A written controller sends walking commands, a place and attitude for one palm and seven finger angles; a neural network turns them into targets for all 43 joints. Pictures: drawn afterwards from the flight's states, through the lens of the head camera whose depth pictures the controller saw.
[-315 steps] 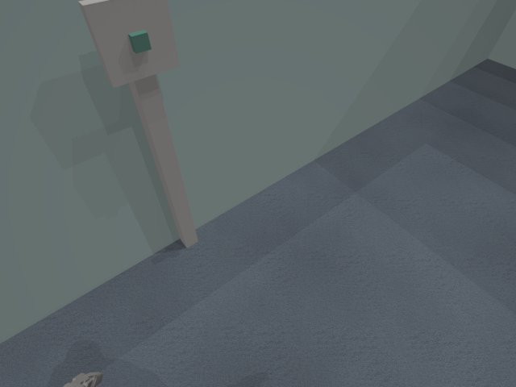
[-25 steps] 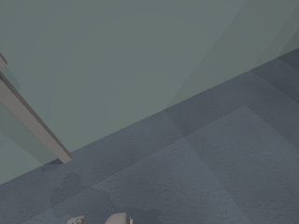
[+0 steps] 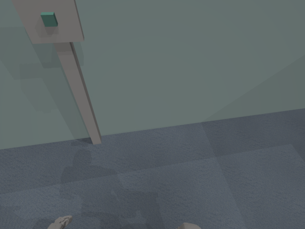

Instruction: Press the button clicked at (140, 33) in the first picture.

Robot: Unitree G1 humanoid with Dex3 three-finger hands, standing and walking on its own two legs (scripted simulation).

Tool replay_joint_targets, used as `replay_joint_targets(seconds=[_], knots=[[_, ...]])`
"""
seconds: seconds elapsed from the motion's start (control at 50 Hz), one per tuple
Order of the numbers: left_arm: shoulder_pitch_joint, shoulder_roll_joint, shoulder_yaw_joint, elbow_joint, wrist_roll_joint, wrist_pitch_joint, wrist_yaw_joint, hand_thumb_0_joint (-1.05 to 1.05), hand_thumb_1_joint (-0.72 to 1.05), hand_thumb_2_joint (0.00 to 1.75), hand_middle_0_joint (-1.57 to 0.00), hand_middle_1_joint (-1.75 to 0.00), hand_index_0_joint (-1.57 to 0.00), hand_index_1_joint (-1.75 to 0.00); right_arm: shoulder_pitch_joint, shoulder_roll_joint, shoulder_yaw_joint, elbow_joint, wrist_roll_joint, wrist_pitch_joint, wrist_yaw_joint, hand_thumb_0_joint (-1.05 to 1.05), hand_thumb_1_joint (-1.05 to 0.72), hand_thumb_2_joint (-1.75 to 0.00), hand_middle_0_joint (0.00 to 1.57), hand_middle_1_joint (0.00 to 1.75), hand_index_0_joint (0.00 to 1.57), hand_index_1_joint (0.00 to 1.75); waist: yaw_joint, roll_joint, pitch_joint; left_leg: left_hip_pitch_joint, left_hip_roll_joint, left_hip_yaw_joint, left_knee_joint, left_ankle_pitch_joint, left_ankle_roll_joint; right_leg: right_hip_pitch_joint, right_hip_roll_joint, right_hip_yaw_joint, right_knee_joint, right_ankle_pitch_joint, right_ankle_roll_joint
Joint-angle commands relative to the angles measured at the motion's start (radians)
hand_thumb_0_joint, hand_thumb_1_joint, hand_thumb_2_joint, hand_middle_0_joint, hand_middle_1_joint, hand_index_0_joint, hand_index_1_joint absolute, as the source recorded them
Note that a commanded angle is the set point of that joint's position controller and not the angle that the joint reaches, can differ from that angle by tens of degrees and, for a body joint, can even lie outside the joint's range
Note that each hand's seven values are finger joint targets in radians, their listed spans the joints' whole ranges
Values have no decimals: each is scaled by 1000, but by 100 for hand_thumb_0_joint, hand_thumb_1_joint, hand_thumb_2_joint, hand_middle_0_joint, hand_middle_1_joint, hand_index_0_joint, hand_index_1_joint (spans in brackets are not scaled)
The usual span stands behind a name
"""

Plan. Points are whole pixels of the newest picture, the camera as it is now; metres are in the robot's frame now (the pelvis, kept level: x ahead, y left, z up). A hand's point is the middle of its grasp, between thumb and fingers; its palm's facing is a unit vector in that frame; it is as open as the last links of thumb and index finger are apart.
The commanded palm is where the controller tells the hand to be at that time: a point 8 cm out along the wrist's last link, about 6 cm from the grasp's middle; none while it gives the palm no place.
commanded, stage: turn to face it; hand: left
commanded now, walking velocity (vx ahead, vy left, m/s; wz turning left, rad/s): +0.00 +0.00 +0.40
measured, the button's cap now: (49, 18) +0.70 +0.39 +0.16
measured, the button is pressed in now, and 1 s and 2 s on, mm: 0 0 0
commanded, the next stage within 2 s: take the last steps up to it in 0.30 s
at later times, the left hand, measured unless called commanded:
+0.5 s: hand out of the picture -0.01 +0.16 -0.16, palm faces +0.25 -0.93 -0.26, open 7.4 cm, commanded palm none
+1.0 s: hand out of the picture +0.07 +0.24 -0.18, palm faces +0.29 -0.94 -0.16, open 7.4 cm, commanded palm none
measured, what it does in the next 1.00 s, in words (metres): steps on the spot, turning left: right foot, then left foot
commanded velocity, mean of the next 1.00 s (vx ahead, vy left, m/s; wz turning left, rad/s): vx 0.19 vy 0.02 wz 0.14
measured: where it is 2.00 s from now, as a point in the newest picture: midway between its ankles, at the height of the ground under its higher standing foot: (135, 215)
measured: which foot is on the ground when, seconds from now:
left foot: down 0.00-0.18, up 0.20-0.62, down 0.64-1.00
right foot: up 0.00-0.16, down 0.18-0.64, up 0.66-1.00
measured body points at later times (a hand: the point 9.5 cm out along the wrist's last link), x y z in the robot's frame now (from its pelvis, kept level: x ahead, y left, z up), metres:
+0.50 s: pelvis +0.00 -0.04 +0.00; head +0.02 -0.06 +0.45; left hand -0.02 +0.20 -0.14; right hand +0.10 -0.28 -0.16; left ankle -0.06 +0.11 -0.69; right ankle +0.00 -0.15 -0.74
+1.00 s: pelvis +0.07 +0.05 +0.00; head +0.08 +0.06 +0.45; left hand +0.05 +0.29 -0.16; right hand +0.07 -0.19 -0.15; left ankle -0.04 +0.10 -0.74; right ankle +0.20 -0.07 -0.69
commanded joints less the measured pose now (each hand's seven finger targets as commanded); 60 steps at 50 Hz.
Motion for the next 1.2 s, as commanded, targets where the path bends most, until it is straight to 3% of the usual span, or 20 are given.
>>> replay_joint_targets(seconds=[0.0,0.12,0.14,0.16,0.18,0.28,0.38,0.48,0.56,0.58,0.6,0.62,0.66,0.78,1.04,1.1,1.12,1.14,1.16,1.18], knots=[[-41,59,13,-103,-3,-27,9,0,90,90,-20,-30,-20,-30,57,-218,-70,-47,-8,-9,-17,0,-90,-90,20,30,20,30,-34,167,-116,140,268,-306,-87,394,132,-20,25,12,-115,-40,-10],[96,58,12,-73,-10,-46,18,0,90,90,-20,-30,-20,-30,7,-194,-67,-56,0,-1,-15,0,-90,-90,20,30,20,30,36,152,-138,-44,194,-297,13,327,64,308,60,-11,-522,177,-41],[125,100,18,-67,-3,-57,23,0,90,90,-20,-30,-20,-30,23,-155,-63,-57,9,-3,-10,0,-90,-90,20,30,20,30,43,49,-153,-143,135,-250,106,175,9,433,-30,72,-644,238,-60],[137,181,35,-67,12,-67,29,0,90,90,-20,-30,-20,-30,45,-91,-52,-76,15,-7,-5,0,-90,-90,20,30,20,30,40,-226,-154,-315,-15,-53,308,-192,-72,511,-292,336,-704,331,-163],[123,211,34,-85,11,-57,25,0,90,90,-20,-30,-20,-30,39,-124,-65,-87,4,2,-8,0,-90,-90,20,30,20,30,42,-179,-130,-293,-16,-26,506,-381,-88,366,-423,374,-710,387,-265],[27,83,8,-74,5,-68,22,0,90,90,-20,-30,-20,-30,50,-110,-60,-10,-2,28,7,0,-90,-90,20,30,20,30,-11,-122,-26,-285,58,4,744,-178,-109,246,-209,97,-674,445,-224],[147,102,13,-11,14,-70,22,0,90,90,-20,-30,-20,-30,-30,-90,-42,-5,3,27,3,0,-90,-90,20,30,20,30,43,-159,-39,-240,63,59,554,-233,-127,329,-219,64,-648,580,-238],[244,128,22,62,20,-78,11,0,90,90,-20,-30,-20,-30,-95,-78,-23,-12,1,7,15,0,-90,-90,20,30,20,30,89,-180,-53,-211,76,116,356,-254,-107,405,-257,109,-698,326,-243],[216,128,24,94,17,-78,5,0,90,90,-20,-30,-20,-30,-17,-61,-12,16,2,-20,15,0,-90,-90,20,30,20,30,43,-154,-50,16,59,176,77,-165,-77,279,-230,51,-661,158,-207],[191,116,22,95,11,-75,4,0,90,90,-20,-30,-20,-30,53,-72,-12,39,3,-29,12,0,-90,-90,20,30,20,30,5,-97,-61,164,56,189,-50,-90,-71,183,-195,7,-605,84,-173],[178,71,12,85,4,-67,-1,0,90,90,-20,-30,-20,-30,140,-136,-26,64,0,-39,1,0,-90,-90,20,30,20,30,-36,67,-80,333,156,57,-119,-148,-36,19,-122,-65,-454,-25,-126],[168,-5,-5,57,3,-65,-10,0,90,90,-20,-30,-20,-30,226,-236,-51,84,-11,-39,-5,0,-90,-90,20,30,20,30,-71,370,-74,408,395,-251,-208,-232,58,-177,1,-187,-193,-169,-72],[38,7,-10,33,18,-63,-6,0,90,90,-20,-30,-20,-30,247,-209,-39,105,-10,-38,-20,0,-90,-90,20,30,20,30,-92,281,46,235,440,-336,-306,-348,135,-252,-18,-67,46,-161,-91],[158,-14,-14,128,15,-62,-30,0,90,90,-20,-30,-20,-30,165,-95,-8,106,5,-81,-33,0,-90,-90,20,30,20,30,14,140,66,164,295,-47,-305,39,104,-171,-48,-58,90,136,-67],[-106,-56,-17,40,4,-80,-33,0,90,90,-20,-30,-20,-30,354,-71,-6,230,-9,-97,-48,0,-90,-90,20,30,20,30,-37,148,110,275,314,25,-194,512,101,-119,4,-110,-281,173,-113],[96,-29,-6,100,6,-96,-26,0,90,90,-20,-30,-20,-30,336,-89,-8,239,-2,-94,-49,0,-90,-90,20,30,20,30,61,106,0,221,278,71,40,750,62,204,82,-161,-415,222,-146],[248,11,7,141,10,-108,-21,0,90,90,-20,-30,-20,-30,317,-92,-10,232,6,-98,-46,0,-90,-90,20,30,20,30,130,81,-78,124,240,92,218,682,31,417,54,-119,-463,300,-164],[387,102,31,181,16,-121,-8,0,90,90,-20,-30,-20,-30,337,-50,-9,214,17,-104,-36,0,-90,-90,20,30,20,30,165,-73,-196,-96,144,159,503,338,-13,661,-177,146,-484,442,-251],[438,169,39,194,1,-120,-4,0,90,90,-20,-30,-20,-30,361,-16,-7,190,23,-105,-39,0,-90,-90,20,30,20,30,133,-160,-260,-259,32,149,811,-366,-42,716,-414,479,-609,623,-380],[354,154,42,170,-10,-114,0,0,90,90,-20,-30,-20,-30,308,-27,-10,180,23,-88,-39,0,-90,-90,20,30,20,30,125,-127,-219,-260,87,42,907,-354,-28,563,-417,507,-690,401,-396]])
